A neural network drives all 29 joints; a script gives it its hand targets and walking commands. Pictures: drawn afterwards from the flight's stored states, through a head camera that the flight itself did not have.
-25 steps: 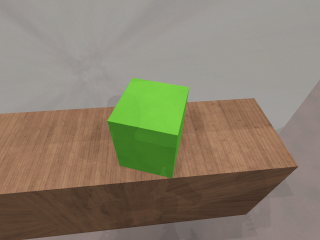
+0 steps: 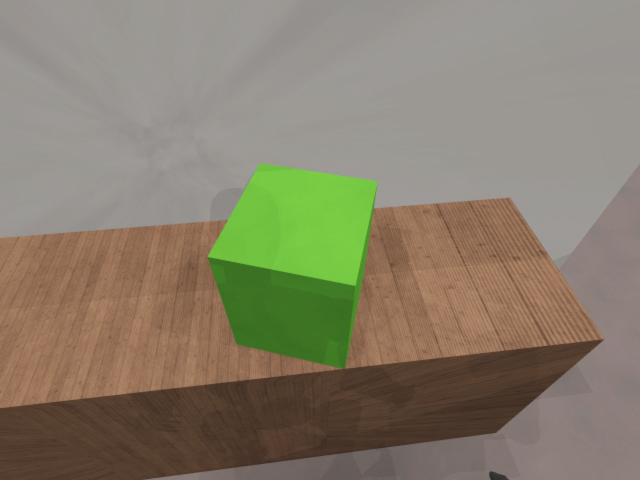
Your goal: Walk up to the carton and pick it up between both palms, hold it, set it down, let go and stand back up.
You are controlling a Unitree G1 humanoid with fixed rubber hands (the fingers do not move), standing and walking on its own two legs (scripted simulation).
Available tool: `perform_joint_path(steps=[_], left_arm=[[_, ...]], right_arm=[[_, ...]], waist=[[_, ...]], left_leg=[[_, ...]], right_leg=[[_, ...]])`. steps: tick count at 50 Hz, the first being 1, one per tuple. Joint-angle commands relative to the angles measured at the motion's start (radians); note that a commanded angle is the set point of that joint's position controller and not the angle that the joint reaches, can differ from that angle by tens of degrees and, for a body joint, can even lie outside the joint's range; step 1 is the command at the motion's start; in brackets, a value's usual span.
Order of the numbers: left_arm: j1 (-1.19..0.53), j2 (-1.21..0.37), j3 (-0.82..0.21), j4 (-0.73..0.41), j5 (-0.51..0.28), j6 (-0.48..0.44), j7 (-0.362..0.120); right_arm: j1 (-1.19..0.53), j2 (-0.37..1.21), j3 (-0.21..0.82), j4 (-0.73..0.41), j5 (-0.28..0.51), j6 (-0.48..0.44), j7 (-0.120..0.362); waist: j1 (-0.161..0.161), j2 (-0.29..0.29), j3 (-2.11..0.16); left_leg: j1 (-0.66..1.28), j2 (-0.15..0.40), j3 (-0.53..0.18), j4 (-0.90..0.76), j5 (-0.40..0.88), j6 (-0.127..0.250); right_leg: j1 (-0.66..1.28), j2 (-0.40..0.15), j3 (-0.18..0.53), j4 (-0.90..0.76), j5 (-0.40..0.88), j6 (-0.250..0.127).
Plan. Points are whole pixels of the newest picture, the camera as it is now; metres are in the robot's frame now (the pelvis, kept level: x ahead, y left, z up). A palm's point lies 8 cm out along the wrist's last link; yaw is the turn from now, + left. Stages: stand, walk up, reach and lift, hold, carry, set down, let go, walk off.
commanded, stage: walk up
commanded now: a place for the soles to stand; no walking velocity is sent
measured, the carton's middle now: (303, 267) +0.46 +0.02 -0.05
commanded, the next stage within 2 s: reach and lift in 1.24 s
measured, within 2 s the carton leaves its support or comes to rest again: neither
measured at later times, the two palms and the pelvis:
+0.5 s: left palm out of the picture +0.09 +0.25 -0.11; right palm out of the picture +0.06 -0.25 -0.12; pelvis +0.00 +0.01 +0.00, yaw -1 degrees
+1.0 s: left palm out of the picture +0.09 +0.27 -0.11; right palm out of the picture +0.05 -0.24 -0.12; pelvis +0.00 +0.03 +0.00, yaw -4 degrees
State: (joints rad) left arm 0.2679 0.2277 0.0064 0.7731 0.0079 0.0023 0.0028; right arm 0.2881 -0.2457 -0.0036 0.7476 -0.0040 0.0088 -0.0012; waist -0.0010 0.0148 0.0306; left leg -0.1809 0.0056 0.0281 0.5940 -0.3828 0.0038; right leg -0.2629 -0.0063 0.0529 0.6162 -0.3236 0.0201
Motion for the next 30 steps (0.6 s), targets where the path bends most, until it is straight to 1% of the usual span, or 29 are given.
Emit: perform_joint_path(steps=[1, 2, 3, 4, 6, 7, 8, 10, 11, 12, 13, 14, 16, 17, 19, 20, 21, 22, 24, 25, 26, 27, 28, 29, 30], left_arm=[[0.008, 0.161, 0.039, -0.087, -0.003, -0.022, 0.005], [0.005, 0.160, 0.039, -0.087, -0.001, -0.023, 0.007], [0.002, 0.162, 0.039, -0.094, -0.002, -0.023, 0.007], [-0.011, 0.162, 0.041, -0.094, -0.002, -0.022, 0.007], [-0.003, 0.171, 0.043, -0.093, 0.001, -0.022, 0.007], [-0.008, 0.164, 0.041, -0.091, 0.002, -0.020, 0.009], [0.009, 0.160, 0.040, -0.087, 0.000, -0.020, 0.010], [-0.006, 0.152, 0.039, -0.085, -0.002, -0.020, 0.009], [-0.005, 0.161, 0.042, -0.083, -0.003, -0.020, 0.009], [0.000, 0.157, 0.041, -0.081, 0.001, -0.020, 0.010], [-0.003, 0.164, 0.040, -0.082, 0.003, -0.020, 0.011], [-0.019, 0.161, 0.042, -0.082, 0.003, -0.019, 0.011], [-0.005, 0.156, 0.040, -0.079, 0.003, -0.019, 0.010], [-0.012, 0.160, 0.041, -0.081, 0.003, -0.018, 0.011], [-0.010, 0.162, 0.042, -0.073, 0.002, -0.018, 0.010], [0.013, 0.170, 0.051, -0.080, 0.010, -0.022, 0.017], [0.029, 0.191, 0.059, -0.076, 0.010, -0.024, 0.021], [0.029, 0.200, 0.063, -0.080, 0.010, -0.025, 0.024], [0.030, 0.215, 0.067, -0.080, 0.009, -0.021, 0.026], [0.017, 0.217, 0.068, -0.082, 0.009, -0.019, 0.026], [0.014, 0.217, 0.068, -0.082, 0.010, -0.017, 0.025], [-0.002, 0.206, 0.064, -0.090, 0.007, -0.015, 0.025], [-0.024, 0.194, 0.063, -0.097, 0.009, -0.013, 0.022], [-0.022, 0.175, 0.057, -0.095, 0.009, -0.012, 0.020], [0.000, 0.151, 0.051, -0.096, 0.007, -0.016, 0.019]], right_arm=[[0.018, -0.148, -0.043, -0.084, 0.000, -0.020, -0.005], [0.012, -0.154, -0.045, -0.085, 0.000, -0.021, -0.005], [0.018, -0.150, -0.045, -0.085, 0.001, -0.021, -0.007], [0.014, -0.151, -0.045, -0.082, 0.002, -0.021, -0.007], [0.019, -0.151, -0.044, -0.079, 0.001, -0.021, -0.007], [0.030, -0.159, -0.048, -0.075, 0.002, -0.021, -0.006], [0.021, -0.160, -0.046, -0.074, 0.001, -0.020, -0.007], [0.016, -0.159, -0.045, -0.076, -0.001, -0.019, -0.008], [0.011, -0.149, -0.043, -0.075, -0.002, -0.019, -0.009], [0.014, -0.156, -0.046, -0.072, -0.001, -0.017, -0.007], [0.021, -0.151, -0.043, -0.070, 0.000, -0.019, -0.007], [0.016, -0.154, -0.043, -0.071, 0.002, -0.021, -0.007], [0.020, -0.158, -0.047, -0.069, 0.002, -0.021, -0.007], [0.017, -0.159, -0.046, -0.073, 0.003, -0.020, -0.006], [0.020, -0.158, -0.046, -0.062, 0.002, -0.019, -0.007], [0.017, -0.183, -0.053, -0.065, -0.006, -0.010, -0.005], [0.024, -0.176, -0.052, -0.063, -0.012, -0.005, -0.003], [0.024, -0.164, -0.050, -0.067, -0.017, -0.001, -0.003], [0.046, -0.149, -0.052, -0.069, -0.021, 0.004, 0.001], [0.051, -0.140, -0.050, -0.065, -0.021, 0.005, 0.002], [0.061, -0.143, -0.052, -0.060, -0.021, 0.005, 0.004], [0.067, -0.151, -0.057, -0.058, -0.021, 0.002, 0.004], [0.078, -0.160, -0.055, -0.053, -0.018, -0.003, 0.004], [0.080, -0.169, -0.059, -0.044, -0.011, -0.009, 0.005], [0.057, -0.187, -0.063, -0.046, -0.007, -0.013, 0.005]], waist=[[-0.001, -0.035, -0.023], [-0.001, -0.020, -0.034], [-0.005, -0.011, -0.031], [-0.005, -0.024, 0.001], [-0.005, -0.029, -0.016], [-0.007, -0.019, -0.026], [0.002, -0.018, -0.049], [-0.005, -0.014, -0.032], [-0.002, -0.044, -0.035], [-0.007, -0.033, -0.020], [-0.006, -0.024, -0.036], [-0.005, 0.000, -0.019], [-0.001, -0.017, -0.039], [-0.004, -0.043, -0.019], [-0.006, -0.042, -0.013], [-0.001, 0.020, 0.012], [-0.001, -0.006, 0.001], [-0.003, -0.035, 0.012], [-0.006, -0.073, -0.003], [-0.010, -0.078, 0.014], [-0.015, -0.071, 0.029], [-0.023, -0.073, 0.053], [-0.032, -0.066, 0.063], [-0.026, -0.069, 0.060], [-0.010, -0.043, 0.052]], left_leg=[[-0.010, 0.077, -0.083, -0.116, 0.297, 0.042], [-0.004, 0.081, -0.085, -0.108, 0.321, 0.042], [-0.001, 0.084, -0.082, -0.121, 0.318, 0.043], [-0.014, 0.084, -0.083, -0.117, 0.325, 0.043], [-0.019, 0.077, -0.074, -0.115, 0.321, 0.041], [-0.024, 0.082, -0.081, -0.125, 0.315, 0.041], [-0.008, 0.084, -0.082, -0.131, 0.291, 0.044], [-0.011, 0.088, -0.078, -0.134, 0.270, 0.044], [-0.003, 0.086, -0.073, -0.132, 0.267, 0.042], [-0.012, 0.083, -0.072, -0.126, 0.261, 0.041], [0.000, 0.081, -0.077, -0.131, 0.292, 0.041], [-0.014, 0.088, -0.073, -0.145, 0.293, 0.043], [-0.002, 0.091, -0.077, -0.136, 0.305, 0.049], [-0.016, 0.089, -0.079, -0.138, 0.277, 0.049], [-0.013, 0.084, -0.074, -0.145, 0.238, 0.042], [-0.045, 0.072, -0.059, -0.113, 0.251, 0.043], [-0.052, 0.068, -0.053, -0.094, 0.234, 0.040], [-0.062, 0.064, -0.050, -0.076, 0.196, 0.034], [-0.056, 0.051, -0.045, -0.059, 0.103, 0.027], [-0.055, 0.043, -0.047, -0.056, 0.082, 0.023], [-0.049, 0.043, -0.046, -0.073, 0.077, 0.023], [-0.038, 0.050, -0.063, -0.095, 0.086, 0.028], [-0.035, 0.070, -0.076, -0.134, 0.114, 0.037], [-0.021, 0.093, -0.119, -0.163, 0.163, 0.055], [-0.017, 0.107, -0.120, -0.171, 0.221, 0.066]], right_leg=[[0.015, -0.067, 0.073, -0.100, 0.356, -0.064], [0.029, -0.068, 0.072, -0.094, 0.384, -0.065], [0.021, -0.070, 0.079, -0.093, 0.371, -0.064], [0.010, -0.067, 0.076, -0.102, 0.371, -0.064], [0.034, -0.066, 0.075, -0.097, 0.379, -0.064], [0.047, -0.064, 0.069, -0.086, 0.374, -0.064], [0.050, -0.063, 0.075, -0.094, 0.355, -0.064], [0.039, -0.061, 0.077, -0.103, 0.325, -0.064], [0.038, -0.062, 0.082, -0.107, 0.335, -0.065], [0.036, -0.063, 0.085, -0.112, 0.334, -0.066], [0.046, -0.067, 0.082, -0.102, 0.358, -0.065], [0.043, -0.061, 0.078, -0.091, 0.351, -0.062], [0.050, -0.057, 0.070, -0.095, 0.358, -0.058], [0.039, -0.054, 0.076, -0.101, 0.333, -0.056], [0.030, -0.059, 0.084, -0.113, 0.306, -0.060], [0.040, -0.078, 0.105, -0.116, 0.318, -0.071], [0.049, -0.092, 0.129, -0.127, 0.315, -0.082], [0.045, -0.113, 0.172, -0.145, 0.288, -0.098], [0.006, -0.148, 0.221, -0.195, 0.178, -0.123], [-0.020, -0.158, 0.240, -0.216, 0.132, -0.127], [-0.039, -0.156, 0.242, -0.228, 0.096, -0.126], [-0.077, -0.139, 0.223, -0.223, 0.080, -0.118], [-0.087, -0.110, 0.176, -0.184, 0.091, -0.099], [-0.089, -0.070, 0.125, -0.143, 0.124, -0.076], [-0.071, -0.042, 0.090, -0.110, 0.190, -0.057]])
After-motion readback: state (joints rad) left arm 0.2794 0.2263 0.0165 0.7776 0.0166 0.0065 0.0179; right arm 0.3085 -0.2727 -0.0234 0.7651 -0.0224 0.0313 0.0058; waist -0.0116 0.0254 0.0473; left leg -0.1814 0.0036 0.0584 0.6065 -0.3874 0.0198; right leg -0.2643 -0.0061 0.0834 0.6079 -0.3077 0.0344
